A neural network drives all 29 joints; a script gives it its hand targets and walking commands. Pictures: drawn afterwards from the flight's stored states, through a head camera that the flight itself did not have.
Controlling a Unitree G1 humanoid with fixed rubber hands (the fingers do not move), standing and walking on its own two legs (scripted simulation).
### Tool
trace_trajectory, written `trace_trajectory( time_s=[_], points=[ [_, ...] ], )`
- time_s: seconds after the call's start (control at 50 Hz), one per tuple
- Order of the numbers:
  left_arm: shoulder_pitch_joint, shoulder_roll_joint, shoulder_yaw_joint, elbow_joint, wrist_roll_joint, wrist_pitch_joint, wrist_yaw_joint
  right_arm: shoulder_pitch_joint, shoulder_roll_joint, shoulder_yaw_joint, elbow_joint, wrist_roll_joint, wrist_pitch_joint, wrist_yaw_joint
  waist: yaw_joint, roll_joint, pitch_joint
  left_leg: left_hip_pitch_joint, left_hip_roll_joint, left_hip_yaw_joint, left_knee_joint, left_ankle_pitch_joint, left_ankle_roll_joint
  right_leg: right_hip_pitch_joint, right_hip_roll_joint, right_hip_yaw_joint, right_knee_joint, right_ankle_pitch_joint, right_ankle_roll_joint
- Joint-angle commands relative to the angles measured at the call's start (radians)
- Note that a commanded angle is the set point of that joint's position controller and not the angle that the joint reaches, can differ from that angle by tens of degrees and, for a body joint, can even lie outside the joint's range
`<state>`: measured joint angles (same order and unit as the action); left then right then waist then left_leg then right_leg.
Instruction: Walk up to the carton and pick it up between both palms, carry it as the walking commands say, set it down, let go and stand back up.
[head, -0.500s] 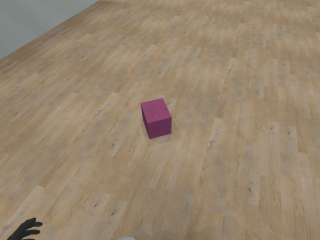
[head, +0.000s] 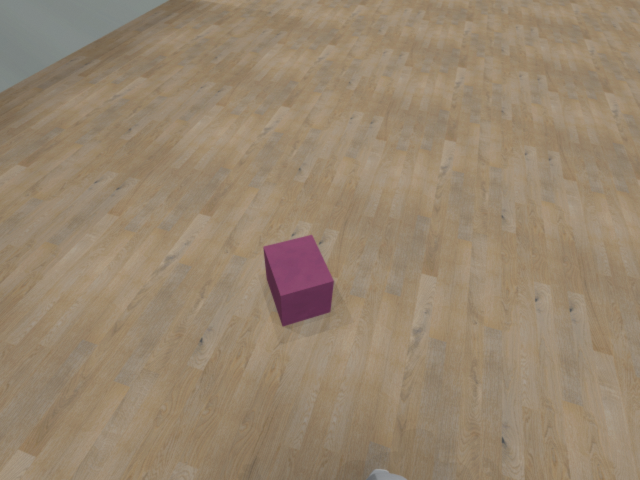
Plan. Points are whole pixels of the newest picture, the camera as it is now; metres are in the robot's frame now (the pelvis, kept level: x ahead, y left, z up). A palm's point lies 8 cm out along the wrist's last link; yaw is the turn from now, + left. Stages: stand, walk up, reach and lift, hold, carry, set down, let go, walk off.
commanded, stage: walk up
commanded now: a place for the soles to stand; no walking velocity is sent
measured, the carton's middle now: (297, 280) +0.88 +0.03 -0.67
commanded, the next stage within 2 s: none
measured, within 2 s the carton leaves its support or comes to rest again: neither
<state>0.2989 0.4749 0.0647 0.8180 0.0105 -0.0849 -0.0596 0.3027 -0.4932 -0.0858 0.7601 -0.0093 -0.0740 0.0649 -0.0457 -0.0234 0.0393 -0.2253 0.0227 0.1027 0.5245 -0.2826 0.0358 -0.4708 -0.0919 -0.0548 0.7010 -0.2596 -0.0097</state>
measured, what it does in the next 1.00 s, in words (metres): walks ahead: right foot, then left foot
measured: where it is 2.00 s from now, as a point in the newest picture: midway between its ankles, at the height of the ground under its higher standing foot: (324, 417)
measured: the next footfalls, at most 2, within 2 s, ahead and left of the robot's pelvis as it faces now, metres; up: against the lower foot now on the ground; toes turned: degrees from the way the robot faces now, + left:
right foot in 0.06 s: +0.17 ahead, -0.13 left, +0.00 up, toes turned -5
left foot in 0.40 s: +0.35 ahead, +0.17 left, +0.00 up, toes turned +2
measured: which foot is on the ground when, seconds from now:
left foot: down 0.00-0.08, up 0.10-0.38, down 0.40-1.00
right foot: up 0.00-0.04, down 0.06-0.40, up 0.42-0.68, down 0.70-1.00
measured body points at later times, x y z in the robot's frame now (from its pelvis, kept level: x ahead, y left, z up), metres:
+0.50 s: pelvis +0.18 +0.04 -0.01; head +0.19 +0.05 +0.43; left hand +0.23 +0.39 -0.11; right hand +0.30 -0.30 -0.08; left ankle +0.24 +0.16 -0.73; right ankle +0.16 -0.11 -0.69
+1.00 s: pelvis +0.29 +0.05 -0.02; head +0.31 +0.04 +0.43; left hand +0.41 +0.38 -0.11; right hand +0.38 -0.29 -0.12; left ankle +0.31 +0.17 -0.73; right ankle +0.33 -0.09 -0.73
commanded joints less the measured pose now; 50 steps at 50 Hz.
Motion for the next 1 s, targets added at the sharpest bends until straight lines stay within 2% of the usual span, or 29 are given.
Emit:
trace_trajectory(
  time_s=[0.0,0.04,0.06,0.08,0.1,0.14,0.2,0.3,0.36,0.38,0.4,0.42,0.44,0.46,0.52,0.62,0.66,0.68,0.7,0.72,0.74,0.76,0.8,0.84,0.88,0.9,0.92,0.94,0.98],
  points=[
    [0.003,0.152,0.053,-0.044,0.0,-0.018,-0.001,-0.06,-0.213,-0.047,-0.069,0.008,0.0,0.002,0.031,0.162,0.014,-0.129,0.208,-0.21,-0.217,-0.208,0.167,0.139,0.045,-0.043,-0.117,0.084,-0.004],
    [0.061,0.184,0.068,-0.029,0.002,-0.028,0.01,-0.047,-0.162,-0.024,-0.071,0.003,0.003,-0.001,0.083,0.064,-0.013,-0.233,0.164,-0.161,-0.057,-0.209,0.117,0.344,0.058,0.002,-0.172,0.041,-0.032],
    [0.159,0.224,0.083,-0.01,0.005,-0.037,0.025,-0.048,-0.118,-0.007,-0.082,0.0,0.0,-0.008,0.146,-0.089,-0.042,-0.343,0.1,-0.091,0.189,-0.144,0.078,0.48,-0.028,0.157,-0.278,-0.118,-0.073],
    [0.213,0.345,0.109,-0.028,0.006,-0.045,0.032,-0.02,-0.093,0.001,-0.106,0.0,-0.004,-0.008,0.164,-0.272,-0.093,-0.555,-0.024,-0.037,0.481,-0.213,0.019,0.573,-0.311,0.66,-0.464,-0.387,-0.215],
    [0.18,0.337,0.106,-0.046,-0.011,-0.042,0.036,-0.032,-0.165,-0.015,-0.079,-0.001,0.009,-0.024,0.142,-0.116,-0.071,-0.575,0.022,-0.17,0.588,-0.229,0.018,0.54,-0.356,0.689,-0.463,-0.387,-0.272],
    [0.095,0.267,0.086,-0.077,-0.019,-0.037,0.045,-0.001,-0.182,-0.026,-0.045,0.002,0.006,-0.026,0.098,-0.037,-0.013,-0.544,0.082,-0.201,0.571,-0.132,0.002,0.452,-0.291,0.481,-0.413,-0.145,-0.271],
    [0.064,0.24,0.075,-0.097,-0.008,-0.036,0.038,0.034,-0.149,-0.03,-0.017,-0.008,0.008,-0.005,0.071,-0.125,-0.015,-0.369,0.083,-0.129,0.389,-0.09,-0.022,0.303,-0.201,0.238,-0.379,0.091,-0.228],
    [0.043,0.271,0.068,-0.123,-0.004,-0.029,0.026,-0.05,-0.116,-0.04,-0.036,-0.01,0.012,0.023,0.068,-0.164,0.001,-0.177,0.047,-0.037,0.178,0.025,-0.029,0.139,-0.16,0.144,-0.383,-0.072,-0.207],
    [0.016,0.243,0.049,-0.133,-0.003,-0.017,0.025,0.015,-0.136,-0.057,-0.008,-0.011,0.001,0.021,0.013,-0.088,-0.013,0.048,-0.008,-0.004,0.05,0.046,-0.016,0.003,-0.119,0.092,-0.242,-0.208,-0.16],
    [0.04,0.202,0.031,-0.134,0.002,-0.013,0.029,0.075,-0.166,-0.068,0.008,-0.012,-0.005,0.012,-0.016,0.006,-0.045,0.173,-0.012,-0.042,0.007,-0.033,0.004,-0.062,-0.089,0.057,-0.089,-0.217,-0.133],
    [0.047,0.137,0.012,-0.152,-0.01,-0.013,0.03,0.149,-0.247,-0.09,0.003,-0.022,-0.013,-0.004,-0.068,0.259,-0.074,0.299,0.201,-0.422,-0.167,-0.348,0.091,-0.258,0.021,-0.037,0.249,-0.2,-0.062],
    [0.043,0.156,0.018,-0.152,-0.013,-0.005,0.043,0.161,-0.31,-0.105,-0.025,-0.014,-0.017,-0.012,-0.082,0.272,-0.058,0.265,0.399,-0.751,-0.305,-0.501,0.222,-0.376,0.078,0.026,0.423,-0.267,-0.031],
    [0.04,0.208,0.03,-0.127,-0.008,0.0,0.052,0.1,-0.282,-0.098,-0.036,0.004,-0.015,-0.017,-0.047,0.131,-0.026,0.176,0.402,-0.695,-0.278,-0.438,0.243,-0.347,0.021,0.137,0.481,-0.192,-0.021],
    [0.066,0.218,0.035,-0.105,-0.014,-0.002,0.05,0.07,-0.254,-0.084,-0.04,0.007,-0.013,-0.022,-0.02,0.116,-0.005,0.123,0.364,-0.592,-0.252,-0.336,0.236,-0.307,0.002,0.142,0.456,-0.164,-0.016],
    [0.102,0.197,0.044,-0.063,-0.006,-0.007,0.031,0.026,-0.213,-0.063,-0.054,-0.004,-0.011,-0.026,0.005,0.196,0.013,-0.012,0.251,-0.314,-0.213,-0.073,0.205,-0.137,-0.025,0.062,0.251,-0.139,-0.006],
    [0.045,0.135,0.038,-0.046,0.0,-0.003,0.028,-0.031,-0.197,-0.042,-0.06,-0.003,-0.002,-0.03,0.034,0.21,-0.002,-0.131,0.225,-0.202,-0.117,0.196,0.189,0.081,0.046,-0.021,0.019,-0.008,-0.011],
    [0.055,0.135,0.042,-0.03,0.005,-0.006,0.041,-0.045,-0.175,-0.025,-0.052,0.006,0.011,-0.035,0.068,0.161,-0.038,-0.182,0.193,-0.163,0.002,0.199,0.137,0.223,0.089,-0.025,-0.094,0.065,-0.033],
    [0.069,0.162,0.05,-0.027,0.007,-0.008,0.049,-0.034,-0.138,-0.008,-0.047,0.007,0.014,-0.041,0.087,0.1,-0.056,-0.216,0.166,-0.14,0.09,0.135,0.094,0.305,0.076,0.024,-0.145,0.062,-0.058],
    [0.096,0.212,0.06,-0.023,0.015,-0.012,0.059,-0.014,-0.086,0.01,-0.049,0.009,0.014,-0.046,0.104,-0.076,-0.075,-0.282,0.096,-0.075,0.284,0.051,0.043,0.357,-0.074,0.243,-0.253,0.055,-0.102],
    [0.075,0.288,0.068,-0.047,0.006,-0.015,0.059,0.006,-0.082,0.014,-0.05,0.008,0.023,-0.054,0.093,-0.188,-0.1,-0.391,-0.002,-0.035,0.422,-0.228,0.002,0.356,-0.286,0.583,-0.366,-0.03,-0.236],
    [0.071,0.289,0.069,-0.038,-0.006,-0.009,0.057,-0.013,-0.157,-0.006,-0.027,0.008,0.035,-0.068,0.097,-0.111,-0.088,-0.375,0.023,-0.12,0.505,-0.33,0.008,0.34,-0.312,0.596,-0.35,-0.018,-0.298],
    [0.044,0.279,0.061,-0.039,-0.01,-0.003,0.063,0.002,-0.163,-0.01,-0.01,0.008,0.035,-0.072,0.083,-0.104,-0.061,-0.388,0.038,-0.135,0.526,-0.307,0.007,0.326,-0.287,0.533,-0.313,0.061,-0.304],
    [-0.019,0.234,0.043,-0.049,-0.006,0.008,0.069,0.025,-0.14,-0.006,0.029,0.006,0.028,-0.075,0.057,-0.123,-0.05,-0.31,0.066,-0.142,0.4,-0.255,-0.002,0.252,-0.209,0.36,-0.252,0.218,-0.248],
    [-0.084,0.208,0.027,-0.044,-0.003,0.016,0.065,0.056,-0.122,-0.004,0.079,0.007,0.021,-0.072,0.03,-0.146,-0.087,-0.127,0.023,-0.073,0.249,-0.161,-0.006,0.157,-0.15,0.227,-0.184,0.38,-0.206],
    [-0.108,0.166,0.004,-0.029,-0.016,0.029,0.06,0.046,-0.117,-0.006,0.106,-0.005,0.016,-0.076,0.009,-0.108,-0.09,0.026,0.008,-0.078,0.063,0.037,0.006,0.041,-0.108,0.167,-0.113,0.283,-0.14],
    [-0.114,0.12,-0.01,-0.033,-0.021,0.036,0.06,0.021,-0.155,-0.012,0.103,-0.014,0.012,-0.08,0.018,-0.007,-0.083,0.031,0.106,-0.228,-0.019,0.093,0.031,-0.004,-0.068,0.139,-0.051,0.166,-0.087],
    [-0.108,0.107,-0.015,-0.018,-0.033,0.045,0.058,-0.085,-0.206,-0.013,0.082,-0.009,0.004,-0.077,0.064,0.108,-0.053,-0.073,0.24,-0.436,-0.098,0.092,0.093,0.038,0.043,0.058,0.005,-0.011,-0.016],
    [-0.117,0.133,-0.007,0.012,-0.029,0.05,0.064,-0.13,-0.203,-0.007,0.09,-0.004,0.006,-0.071,0.071,0.074,-0.042,-0.121,0.25,-0.401,-0.082,0.126,0.121,0.131,0.05,0.05,-0.032,-0.121,-0.012],
    [-0.141,0.14,-0.007,0.048,-0.017,0.042,0.062,-0.171,-0.159,0.017,0.126,0.005,0.016,-0.069,0.076,0.045,-0.043,-0.15,0.17,-0.27,-0.043,0.127,0.06,0.23,0.019,0.082,-0.117,0.014,-0.027]
  ],
)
